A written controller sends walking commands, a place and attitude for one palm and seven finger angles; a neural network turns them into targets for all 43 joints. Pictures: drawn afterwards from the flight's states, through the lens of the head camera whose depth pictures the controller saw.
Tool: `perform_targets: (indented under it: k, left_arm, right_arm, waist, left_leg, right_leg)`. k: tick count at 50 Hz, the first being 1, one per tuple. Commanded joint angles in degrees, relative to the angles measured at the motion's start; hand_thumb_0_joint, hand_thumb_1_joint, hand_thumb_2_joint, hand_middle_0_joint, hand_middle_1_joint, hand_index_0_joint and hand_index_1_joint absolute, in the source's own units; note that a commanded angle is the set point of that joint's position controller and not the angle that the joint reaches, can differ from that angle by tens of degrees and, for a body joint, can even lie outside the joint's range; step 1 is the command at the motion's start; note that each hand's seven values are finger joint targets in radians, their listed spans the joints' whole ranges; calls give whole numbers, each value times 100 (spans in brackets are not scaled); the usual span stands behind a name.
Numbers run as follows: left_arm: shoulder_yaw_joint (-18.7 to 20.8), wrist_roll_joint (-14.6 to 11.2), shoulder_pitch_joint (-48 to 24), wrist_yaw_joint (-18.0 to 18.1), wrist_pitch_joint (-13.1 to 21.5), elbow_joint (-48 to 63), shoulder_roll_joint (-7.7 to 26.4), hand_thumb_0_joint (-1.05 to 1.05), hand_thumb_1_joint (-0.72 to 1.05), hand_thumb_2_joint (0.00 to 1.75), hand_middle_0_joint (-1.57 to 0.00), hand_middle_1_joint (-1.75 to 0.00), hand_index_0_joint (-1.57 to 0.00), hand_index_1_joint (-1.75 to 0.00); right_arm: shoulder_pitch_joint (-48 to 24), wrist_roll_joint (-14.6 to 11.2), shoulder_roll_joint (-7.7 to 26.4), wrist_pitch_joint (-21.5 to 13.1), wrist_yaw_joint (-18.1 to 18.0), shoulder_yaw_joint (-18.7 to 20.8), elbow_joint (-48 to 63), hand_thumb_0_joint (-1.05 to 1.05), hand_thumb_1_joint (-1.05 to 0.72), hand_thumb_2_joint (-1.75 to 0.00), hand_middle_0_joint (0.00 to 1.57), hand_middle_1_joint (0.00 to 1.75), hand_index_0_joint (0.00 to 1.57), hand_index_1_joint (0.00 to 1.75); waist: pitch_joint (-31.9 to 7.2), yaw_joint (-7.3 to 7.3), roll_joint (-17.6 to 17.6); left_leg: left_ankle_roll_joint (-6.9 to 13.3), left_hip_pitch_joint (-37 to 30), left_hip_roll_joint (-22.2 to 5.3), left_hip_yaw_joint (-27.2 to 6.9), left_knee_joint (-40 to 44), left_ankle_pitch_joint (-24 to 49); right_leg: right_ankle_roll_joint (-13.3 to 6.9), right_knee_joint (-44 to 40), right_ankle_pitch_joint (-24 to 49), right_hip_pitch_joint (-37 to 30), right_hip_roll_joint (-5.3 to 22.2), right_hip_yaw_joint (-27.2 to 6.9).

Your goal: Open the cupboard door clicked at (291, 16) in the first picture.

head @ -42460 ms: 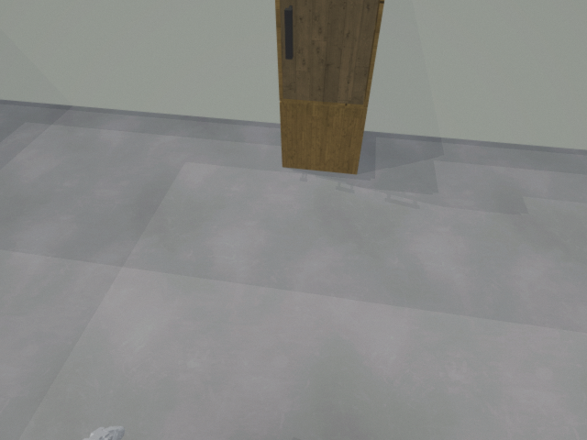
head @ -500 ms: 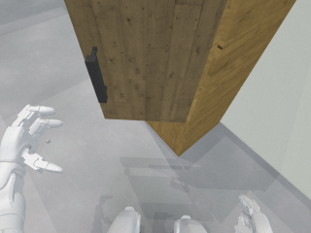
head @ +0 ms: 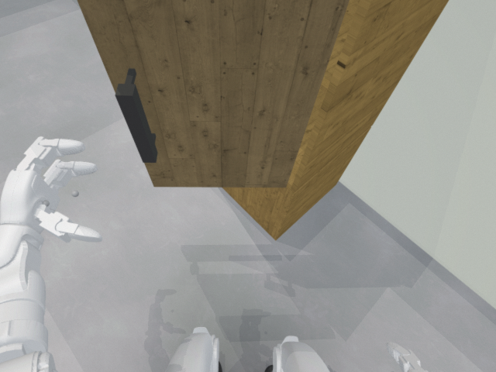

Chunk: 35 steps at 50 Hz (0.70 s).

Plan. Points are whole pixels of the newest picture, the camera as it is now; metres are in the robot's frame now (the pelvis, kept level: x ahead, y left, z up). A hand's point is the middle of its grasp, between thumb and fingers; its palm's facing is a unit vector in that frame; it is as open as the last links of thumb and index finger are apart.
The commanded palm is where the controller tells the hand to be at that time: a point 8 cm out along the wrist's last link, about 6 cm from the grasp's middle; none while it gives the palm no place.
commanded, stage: move the hooked fingers beside the handle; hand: left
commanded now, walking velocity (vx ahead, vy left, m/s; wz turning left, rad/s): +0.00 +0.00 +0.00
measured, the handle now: (141, 119) +0.53 +0.22 +0.03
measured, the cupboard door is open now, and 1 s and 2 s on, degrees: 48 48 48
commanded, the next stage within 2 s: slide the fingers in behind the handle in 1.68 s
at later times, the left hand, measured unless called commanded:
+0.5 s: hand (87, 158) +0.43 +0.28 +0.04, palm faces +0.07 -1.00 -0.02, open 13.9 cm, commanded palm +0.42 +0.32 +0.04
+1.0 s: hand (93, 135) +0.49 +0.29 +0.04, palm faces +0.06 -1.00 -0.02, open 13.9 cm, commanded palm +0.47 +0.32 +0.04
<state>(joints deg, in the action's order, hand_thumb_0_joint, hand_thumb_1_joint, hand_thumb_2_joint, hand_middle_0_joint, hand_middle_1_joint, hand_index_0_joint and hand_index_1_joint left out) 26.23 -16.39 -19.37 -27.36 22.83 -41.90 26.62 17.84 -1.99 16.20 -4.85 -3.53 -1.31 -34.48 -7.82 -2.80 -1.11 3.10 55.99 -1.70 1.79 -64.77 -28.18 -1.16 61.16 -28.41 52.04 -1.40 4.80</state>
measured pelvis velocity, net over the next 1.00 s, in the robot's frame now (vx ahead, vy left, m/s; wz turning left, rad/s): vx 0.00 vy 0.01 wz -0.04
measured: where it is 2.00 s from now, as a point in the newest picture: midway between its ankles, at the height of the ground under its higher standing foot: outside the picture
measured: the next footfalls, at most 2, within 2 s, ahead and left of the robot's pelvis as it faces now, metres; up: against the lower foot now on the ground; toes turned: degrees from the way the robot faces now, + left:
none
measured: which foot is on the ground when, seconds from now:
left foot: down 0.00-1.00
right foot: down 0.00-1.00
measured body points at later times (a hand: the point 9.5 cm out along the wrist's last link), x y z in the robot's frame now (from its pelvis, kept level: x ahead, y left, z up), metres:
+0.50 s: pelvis +0.00 +0.00 -0.01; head +0.12 +0.03 +0.42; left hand +0.42 +0.34 +0.04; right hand +0.06 -0.28 -0.12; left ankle +0.02 +0.08 -0.65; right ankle +0.01 -0.11 -0.65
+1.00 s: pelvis +0.00 +0.01 -0.02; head +0.15 +0.05 +0.40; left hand +0.48 +0.34 +0.04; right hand +0.02 -0.27 -0.12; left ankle +0.02 +0.08 -0.65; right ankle +0.01 -0.11 -0.65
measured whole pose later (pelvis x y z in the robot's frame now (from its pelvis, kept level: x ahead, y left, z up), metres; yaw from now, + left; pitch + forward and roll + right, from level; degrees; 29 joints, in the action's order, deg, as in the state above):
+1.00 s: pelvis +0.00 +0.01 -0.02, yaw -2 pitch +26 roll -6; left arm 31.1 -7.7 -47.6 -26.1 22.7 -66.9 40.8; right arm 20.1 -0.2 16.8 3.1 -2.2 -3.5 -35.0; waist -6.9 -8.9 -1.3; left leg 3.8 67.8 -3.1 1.0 -71.0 -29.7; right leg -0.7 65.2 -28.6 63.0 -2.7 5.4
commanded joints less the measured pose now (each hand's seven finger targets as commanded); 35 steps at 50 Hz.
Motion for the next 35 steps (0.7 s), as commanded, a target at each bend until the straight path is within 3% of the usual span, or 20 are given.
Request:
perform_targets:
  k: [1,4,7,8,10,11,15,16,17,18,21,24,26,30,32,33,35]
  left_arm:
    - [208,-21,-1944,106,322,807,1507,0,-50,30,-30,-120,-30,-120]
    - [316,90,-2230,230,354,500,1664,0,-50,30,-30,-120,-30,-120]
    - [198,173,-2863,305,497,483,1678,0,-50,30,-30,-120,-30,-120]
    - [388,237,-2767,337,526,334,1889,0,-50,30,-30,-120,-30,-120]
    - [290,253,-2877,330,539,103,1786,0,-50,30,-30,-120,-30,-120]
    - [469,293,-2871,340,542,-18,2028,0,-50,30,-30,-120,-30,-120]
    - [422,335,-3184,224,486,-522,2115,0,-50,30,-30,-120,-30,-120]
    - [548,356,-3207,214,486,-581,2280,0,-50,30,-30,-120,-30,-120]
    - [430,330,-3422,162,521,-524,2202,0,-50,30,-30,-120,-30,-120]
    - [513,369,-3563,150,563,-502,2348,0,-50,30,-30,-120,-30,-120]
    - [525,372,-3695,120,586,-660,2405,0,-50,30,-30,-120,-30,-120]
    - [459,386,-3856,33,581,-817,2415,0,-50,30,-30,-120,-30,-120]
    - [534,441,-3965,46,494,-1069,2584,0,-50,30,-30,-120,-30,-120]
    - [661,521,-4266,51,464,-1210,2912,0,-50,30,-30,-120,-30,-120]
    - [708,524,-4489,47,490,-1184,3036,0,-50,30,-30,-120,-30,-120]
    - [865,559,-4534,55,494,-1182,3269,0,-50,30,-30,-120,-30,-120]
    - [812,598,-4454,23,479,-1152,3228,0,-50,30,-30,-120,-30,-120]
  right_arm:
    - [361,1,996,-152,-66,392,535,0,-90,-90,20,30,20,30]
    - [433,23,1012,-74,-70,380,511,0,-90,-90,20,30,20,30]
    - [459,47,1005,-32,-64,356,480,0,-90,-90,20,30,20,30]
    - [517,66,1038,10,-58,366,453,0,-90,-90,20,30,20,30]
    - [519,66,1018,56,-43,348,431,0,-90,-90,20,30,20,30]
    - [542,71,1049,92,-41,352,420,0,-90,-90,20,30,20,30]
    - [602,65,1054,219,-28,312,403,0,-90,-90,20,30,20,30]
    - [636,68,1073,249,-34,322,406,0,-90,-90,20,30,20,30]
    - [652,69,1059,261,-30,306,422,0,-90,-90,20,30,20,30]
    - [679,83,1081,288,-25,314,382,0,-90,-90,20,30,20,30]
    - [725,86,1095,351,-16,318,332,0,-90,-90,20,30,20,30]
    - [798,85,1123,407,-11,320,281,0,-90,-90,20,30,20,30]
    - [854,89,1162,455,-23,302,247,0,-90,-90,20,30,20,30]
    - [907,107,1191,494,-39,272,250,0,-90,-90,20,30,20,30]
    - [964,135,1201,500,-35,258,246,0,-90,-90,20,30,20,30]
    - [983,143,1232,508,-41,268,221,0,-90,-90,20,30,20,30]
    - [1030,150,1219,532,-1,261,220,0,-90,-90,20,30,20,30]
  waist:
    - [-1926,-78,-595]
    - [-2003,-84,-440]
    - [-2108,-145,-710]
    - [-2288,-83,-600]
    - [-2274,-148,-547]
    - [-2274,-88,-622]
    - [-2163,-206,-490]
    - [-2230,-174,-472]
    - [-2296,-239,-623]
    - [-2429,-202,-713]
    - [-2474,-286,-640]
    - [-2501,-328,-849]
    - [-2358,-378,-611]
    - [-2508,-393,-773]
    - [-2648,-472,-747]
    - [-2734,-443,-829]
    - [-2884,-415,-1069]
  left_leg:
    - [-235,-2054,-44,-662,976,1909]
    - [-226,-2006,-42,-671,941,1831]
    - [-242,-2118,-38,-705,878,1862]
    - [-251,-2191,-56,-715,862,1967]
    - [-220,-2077,-36,-667,804,1962]
    - [-238,-2025,-48,-673,805,1961]
    - [-162,-1693,-26,-577,684,1897]
    - [-159,-1653,-28,-575,661,1925]
    - [-155,-1725,-29,-578,604,2011]
    - [-183,-1864,-51,-607,597,2101]
    - [-153,-1789,-56,-607,519,2116]
    - [-177,-1947,-80,-647,487,2192]
    - [-138,-1683,-76,-659,459,2031]
    - [-125,-1531,-61,-636,351,2017]
    - [-100,-1488,-72,-642,238,2103]
    - [-121,-1539,-92,-657,233,2228]
    - [-150,-1783,-102,-678,226,2520]
  right_leg:
    - [-69,-679,1164,-269,-78,-203]
    - [-70,-651,1117,-248,-82,-209]
    - [-102,-570,1070,-86,-97,-208]
    - [-93,-567,1129,-152,-100,-223]
    - [-67,-575,1206,-193,-93,-240]
    - [-79,-540,1186,-183,-92,-234]
    - [-48,-537,1337,-263,-112,-295]
    - [-48,-506,1370,-296,-111,-294]
    - [-65,-458,1398,-192,-133,-296]
    - [-67,-446,1417,-157,-130,-296]
    - [-42,-437,1460,-133,-139,-305]
    - [-57,-420,1413,103,-160,-290]
    - [-43,-422,1349,90,-157,-288]
    - [-42,-359,1373,71,-164,-322]
    - [-48,-281,1453,108,-192,-332]
    - [-39,-270,1542,64,-181,-332]
    - [-46,-243,1667,130,-188,-301]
